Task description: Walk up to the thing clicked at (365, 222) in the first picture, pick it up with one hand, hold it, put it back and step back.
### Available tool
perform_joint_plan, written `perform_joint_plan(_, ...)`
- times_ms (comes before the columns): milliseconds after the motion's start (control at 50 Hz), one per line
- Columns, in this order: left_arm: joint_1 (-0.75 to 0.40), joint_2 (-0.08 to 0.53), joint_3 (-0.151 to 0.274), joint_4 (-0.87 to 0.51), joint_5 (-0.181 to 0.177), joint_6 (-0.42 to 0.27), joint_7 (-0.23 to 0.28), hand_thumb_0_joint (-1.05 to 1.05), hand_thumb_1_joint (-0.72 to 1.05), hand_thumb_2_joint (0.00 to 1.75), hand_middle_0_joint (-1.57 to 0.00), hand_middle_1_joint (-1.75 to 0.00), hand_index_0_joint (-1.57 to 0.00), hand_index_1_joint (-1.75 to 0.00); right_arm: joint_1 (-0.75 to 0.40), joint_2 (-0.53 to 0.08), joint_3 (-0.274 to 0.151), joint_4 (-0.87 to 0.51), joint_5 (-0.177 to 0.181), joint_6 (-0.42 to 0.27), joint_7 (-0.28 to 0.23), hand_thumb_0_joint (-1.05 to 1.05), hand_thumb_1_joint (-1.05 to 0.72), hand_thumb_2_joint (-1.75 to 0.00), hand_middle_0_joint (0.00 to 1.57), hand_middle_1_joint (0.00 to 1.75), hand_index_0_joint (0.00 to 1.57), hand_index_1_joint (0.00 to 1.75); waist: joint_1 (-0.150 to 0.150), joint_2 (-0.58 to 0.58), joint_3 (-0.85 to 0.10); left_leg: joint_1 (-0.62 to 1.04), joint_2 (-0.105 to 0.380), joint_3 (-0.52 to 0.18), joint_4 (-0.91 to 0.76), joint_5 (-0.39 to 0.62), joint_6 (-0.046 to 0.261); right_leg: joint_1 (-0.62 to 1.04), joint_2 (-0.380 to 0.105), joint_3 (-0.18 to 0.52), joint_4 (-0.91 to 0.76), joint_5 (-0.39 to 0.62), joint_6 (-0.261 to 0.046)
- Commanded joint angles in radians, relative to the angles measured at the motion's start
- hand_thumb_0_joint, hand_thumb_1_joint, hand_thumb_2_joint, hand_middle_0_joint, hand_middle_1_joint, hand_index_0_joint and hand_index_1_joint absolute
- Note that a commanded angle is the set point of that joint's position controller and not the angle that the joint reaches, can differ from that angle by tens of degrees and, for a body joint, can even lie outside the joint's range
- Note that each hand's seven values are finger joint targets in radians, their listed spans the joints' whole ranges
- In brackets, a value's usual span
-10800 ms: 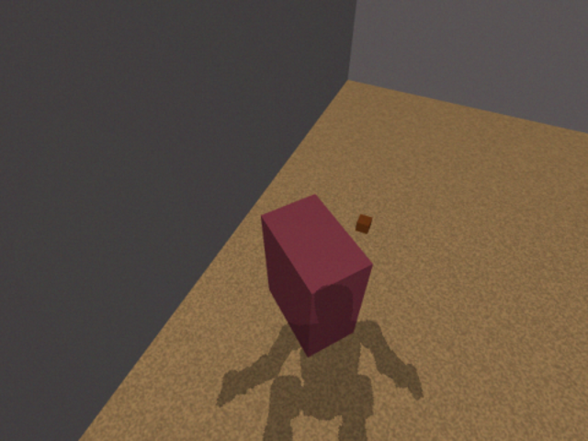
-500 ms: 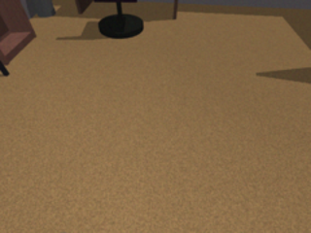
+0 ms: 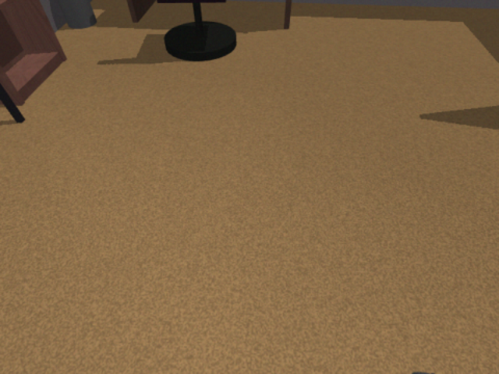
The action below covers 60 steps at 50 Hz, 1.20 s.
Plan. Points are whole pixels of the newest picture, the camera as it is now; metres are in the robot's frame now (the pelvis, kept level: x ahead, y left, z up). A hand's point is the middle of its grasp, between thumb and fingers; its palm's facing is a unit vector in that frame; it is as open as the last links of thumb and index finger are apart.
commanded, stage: stand
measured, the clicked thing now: out of the picture -0.94 +1.02 -0.75
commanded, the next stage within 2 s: walk up in 0.70 s
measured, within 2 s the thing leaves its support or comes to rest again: neither
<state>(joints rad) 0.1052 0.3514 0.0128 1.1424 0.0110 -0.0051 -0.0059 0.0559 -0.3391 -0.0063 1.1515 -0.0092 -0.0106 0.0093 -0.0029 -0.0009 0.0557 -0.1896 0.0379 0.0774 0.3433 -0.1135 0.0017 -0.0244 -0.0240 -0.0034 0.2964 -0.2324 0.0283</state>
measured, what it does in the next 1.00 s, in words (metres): steps on the spot, turning left: right foot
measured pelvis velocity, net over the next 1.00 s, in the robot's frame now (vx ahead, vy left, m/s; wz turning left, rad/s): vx -0.03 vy -0.06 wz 0.26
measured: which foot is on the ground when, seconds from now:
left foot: down 0.00-1.00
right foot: down 0.00-0.70, up 0.72-0.96, down 0.98-1.00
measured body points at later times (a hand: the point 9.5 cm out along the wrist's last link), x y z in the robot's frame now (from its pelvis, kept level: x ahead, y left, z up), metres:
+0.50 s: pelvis +0.00 +0.01 +0.00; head +0.01 +0.02 +0.45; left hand +0.06 +0.31 -0.14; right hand +0.07 -0.29 -0.13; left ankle +0.05 +0.12 -0.75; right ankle -0.04 -0.14 -0.75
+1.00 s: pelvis -0.03 -0.06 -0.02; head +0.02 -0.05 +0.43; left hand +0.03 +0.28 -0.13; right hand +0.11 -0.37 -0.14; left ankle +0.05 +0.12 -0.75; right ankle +0.01 -0.17 -0.75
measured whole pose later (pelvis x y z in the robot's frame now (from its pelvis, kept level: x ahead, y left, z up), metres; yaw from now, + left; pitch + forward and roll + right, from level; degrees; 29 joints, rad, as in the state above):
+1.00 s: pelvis -0.03 -0.06 -0.02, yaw +15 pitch -1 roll +1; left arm 0.08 0.40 0.08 0.87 0.03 0.07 -0.05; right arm 0.19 -0.39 -0.08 0.96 -0.05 0.07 -0.01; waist -0.02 -0.04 0.13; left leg -0.36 -0.05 -0.18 0.42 -0.06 -0.04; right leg -0.28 0.02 0.07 0.61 -0.35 -0.03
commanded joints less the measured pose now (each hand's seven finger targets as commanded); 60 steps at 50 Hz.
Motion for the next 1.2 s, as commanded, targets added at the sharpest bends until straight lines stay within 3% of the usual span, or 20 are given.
perform_joint_plan(0,-0.040,0.204,0.034,-0.063,-0.004,-0.022,0.013,0.00,0.90,0.90,-0.20,-0.30,-0.20,-0.30,-0.045,-0.222,-0.041,-0.054,0.001,-0.022,-0.013,0.00,-0.90,-0.90,0.20,0.30,0.20,0.30,-0.006,0.002,-0.092,0.145,0.125,-0.123,-0.038,0.130,0.014,-0.110,-0.114,0.067,-0.060,0.122,-0.036)
perform_joint_plan(260,-0.017,0.211,0.031,-0.070,0.003,-0.018,0.012,0.00,0.90,0.90,-0.20,-0.30,-0.20,-0.30,-0.047,-0.223,-0.047,-0.052,0.001,-0.017,-0.009,0.00,-0.90,-0.90,0.20,0.30,0.20,0.30,-0.006,0.009,-0.046,0.082,0.113,-0.147,-0.093,-0.073,0.012,-0.124,-0.111,0.060,-0.062,0.014,-0.037)
perform_joint_plan(660,0.006,0.211,0.024,-0.081,0.000,-0.020,0.016,0.00,0.90,0.90,-0.20,-0.30,-0.20,-0.30,-0.019,-0.224,-0.049,-0.043,0.002,-0.019,-0.007,0.00,-0.90,-0.90,0.20,0.30,0.20,0.30,-0.010,0.004,-0.081,0.128,0.109,-0.139,-0.059,0.063,0.018,-0.117,-0.118,0.055,-0.055,0.063,-0.040)
perform_joint_plan(680,-0.077,0.270,0.086,-0.150,0.004,0.014,-0.003,0.00,0.90,0.90,-0.20,-0.30,-0.20,-0.30,0.117,-0.308,-0.090,-0.080,0.000,-0.001,-0.010,0.00,-0.90,-0.90,0.20,0.30,0.20,0.30,-0.044,0.037,-0.003,0.009,0.147,-0.375,-0.087,0.243,0.077,-0.165,0.018,-0.080,0.234,-0.060,-0.019)
perform_joint_plan(700,-0.077,0.234,0.087,-0.181,0.009,0.035,-0.001,0.00,0.90,0.90,-0.20,-0.30,-0.20,-0.30,0.195,-0.355,-0.115,-0.072,-0.004,0.002,-0.018,0.00,-0.90,-0.90,0.20,0.30,0.20,0.30,-0.070,0.112,-0.009,0.103,0.251,-0.576,-0.145,0.266,0.150,-0.312,0.081,-0.033,0.366,-0.310,-0.005)
perform_joint_plan(720,-0.081,0.212,0.087,-0.206,0.022,0.047,-0.003,0.00,0.90,0.90,-0.20,-0.30,-0.20,-0.30,0.228,-0.376,-0.131,-0.077,-0.009,0.003,-0.027,0.00,-0.90,-0.90,0.20,0.30,0.20,0.30,-0.078,0.094,-0.018,0.151,0.296,-0.674,-0.166,0.183,0.208,-0.393,0.087,0.059,0.500,-0.396,-0.001)
perform_joint_plan(740,-0.030,0.190,0.083,-0.224,0.024,0.052,-0.004,0.00,0.90,0.90,-0.20,-0.30,-0.20,-0.30,0.182,-0.370,-0.128,-0.110,-0.007,-0.001,-0.036,0.00,-0.90,-0.90,0.20,0.30,0.20,0.30,-0.034,0.089,-0.065,0.209,0.318,-0.651,-0.135,0.165,0.251,-0.459,0.057,0.091,0.604,-0.376,-0.004)
perform_joint_plan(760,0.013,0.183,0.083,-0.233,0.022,0.053,-0.007,0.00,0.90,0.90,-0.20,-0.30,-0.20,-0.30,0.134,-0.332,-0.125,-0.146,-0.005,-0.005,-0.044,0.00,-0.90,-0.90,0.20,0.30,0.20,0.30,-0.008,0.069,-0.129,0.267,0.292,-0.560,-0.088,0.182,0.241,-0.489,0.018,0.099,0.663,-0.326,-0.017)
perform_joint_plan(800,0.041,0.191,0.091,-0.249,0.015,0.059,-0.025,0.00,0.90,0.90,-0.20,-0.30,-0.20,-0.30,0.074,-0.283,-0.120,-0.200,-0.014,0.001,-0.050,0.00,-0.90,-0.90,0.20,0.30,0.20,0.30,0.022,0.090,-0.186,0.193,0.169,-0.413,-0.083,0.030,0.152,-0.407,-0.005,0.114,0.634,-0.220,-0.033)
perform_joint_plan(880,-0.006,0.180,0.101,-0.321,0.019,0.076,-0.048,0.00,0.90,0.90,-0.20,-0.30,-0.20,-0.30,0.053,-0.325,-0.133,-0.273,-0.037,0.026,-0.045,0.00,-0.90,-0.90,0.20,0.30,0.20,0.30,0.017,0.171,-0.118,-0.113,0.139,-0.486,-0.151,-0.243,0.157,-0.197,0.056,0.075,0.470,-0.243,-0.037)
perform_joint_plan(940,0.146,0.195,0.117,-0.295,0.009,0.067,-0.044,0.00,0.90,0.90,-0.20,-0.30,-0.20,-0.30,-0.036,-0.286,-0.126,-0.352,-0.047,0.043,-0.033,0.00,-0.90,-0.90,0.20,0.30,0.20,0.30,0.109,0.188,-0.097,-0.324,0.081,-0.454,-0.094,-0.304,0.120,0.002,0.050,0.063,0.207,-0.152,-0.076)
perform_joint_plan(960,0.208,0.220,0.129,-0.284,0.016,0.059,-0.039,0.00,0.90,0.90,-0.20,-0.30,-0.20,-0.30,-0.034,-0.247,-0.116,-0.372,-0.042,0.044,-0.031,0.00,-0.90,-0.90,0.20,0.30,0.20,0.30,0.143,0.152,-0.115,-0.429,0.018,-0.410,-0.034,-0.358,0.053,0.135,0.012,0.092,0.095,-0.080,-0.095)
perform_joint_plan(980,0.166,0.299,0.148,-0.303,0.032,0.055,-0.029,0.00,0.90,0.90,-0.20,-0.30,-0.20,-0.30,0.046,-0.166,-0.094,-0.370,-0.031,0.045,-0.029,0.00,-0.90,-0.90,0.20,0.30,0.20,0.30,0.114,-0.146,-0.102,-0.514,-0.128,-0.266,0.205,-0.483,0.022,0.113,-0.152,0.305,-0.091,-0.273,-0.116)
perform_joint_plan(1000,0.024,0.354,0.162,-0.373,0.048,0.057,-0.023,0.00,0.90,0.90,-0.20,-0.30,-0.20,-0.30,0.150,-0.140,-0.089,-0.357,-0.029,0.044,-0.035,0.00,-0.90,-0.90,0.20,0.30,0.20,0.30,0.048,-0.280,-0.068,-0.512,-0.165,-0.189,0.447,-0.407,-0.027,-0.049,-0.347,0.478,-0.163,-0.369,-0.135)
perform_joint_plan(1020,-0.088,0.367,0.169,-0.419,0.052,0.059,-0.027,0.00,0.90,0.90,-0.20,-0.30,-0.20,-0.30,0.180,-0.223,-0.120,-0.347,-0.040,0.047,-0.038,0.00,-0.90,-0.90,0.20,0.30,0.20,0.30,0.026,-0.276,-0.065,-0.439,-0.077,-0.143,0.577,-0.397,-0.043,-0.209,-0.420,0.501,-0.196,-0.463,-0.230)
perform_joint_plan(1040,-0.146,0.335,0.155,-0.433,0.050,0.054,-0.031,0.00,0.90,0.90,-0.20,-0.30,-0.20,-0.30,0.205,-0.261,-0.128,-0.331,-0.027,0.050,-0.028,0.00,-0.90,-0.90,0.20,0.30,0.20,0.30,-0.006,-0.215,-0.026,-0.360,-0.061,-0.154,0.656,-0.355,-0.036,-0.302,-0.389,0.446,-0.188,-0.436,-0.263)
perform_joint_plan(1060,-0.152,0.259,0.133,-0.438,0.044,0.043,-0.029,0.00,0.90,0.90,-0.20,-0.30,-0.20,-0.30,0.207,-0.260,-0.131,-0.313,-0.024,0.052,-0.018,0.00,-0.90,-0.90,0.20,0.30,0.20,0.30,-0.023,-0.139,-0.006,-0.331,-0.059,-0.178,0.694,-0.284,-0.029,-0.298,-0.284,0.333,-0.153,-0.331,-0.223)
perform_joint_plan(1080,-0.157,0.203,0.119,-0.427,0.040,0.034,-0.021,0.00,0.90,0.90,-0.20,-0.30,-0.20,-0.30,0.247,-0.229,-0.123,-0.307,-0.018,0.053,-0.006,0.00,-0.90,-0.90,0.20,0.30,0.20,0.30,-0.044,-0.112,-0.018,-0.334,-0.066,-0.179,0.683,-0.189,-0.012,-0.233,-0.178,0.199,-0.112,-0.222,-0.123)
perform_joint_plan(1120,-0.099,0.219,0.124,-0.417,0.033,0.020,-0.012,0.00,0.90,0.90,-0.20,-0.30,-0.20,-0.30,0.302,-0.190,-0.099,-0.315,-0.017,0.053,0.007,0.00,-0.90,-0.90,0.20,0.30,0.20,0.30,-0.035,-0.121,-0.039,-0.371,-0.075,-0.155,0.710,-0.152,-0.001,-0.113,-0.167,0.131,-0.073,-0.048,-0.032)
perform_joint_plan(1180,-0.008,0.224,0.130,-0.421,0.032,0.010,-0.024,0.00,0.90,0.90,-0.20,-0.30,-0.20,-0.30,0.234,-0.208,-0.089,-0.349,-0.006,0.055,0.024,0.00,-0.90,-0.90,0.20,0.30,0.20,0.30,0.026,-0.140,-0.057,-0.411,-0.032,-0.095,0.596,-0.145,-0.007,0.051,-0.178,0.033,-0.058,0.065,-0.079)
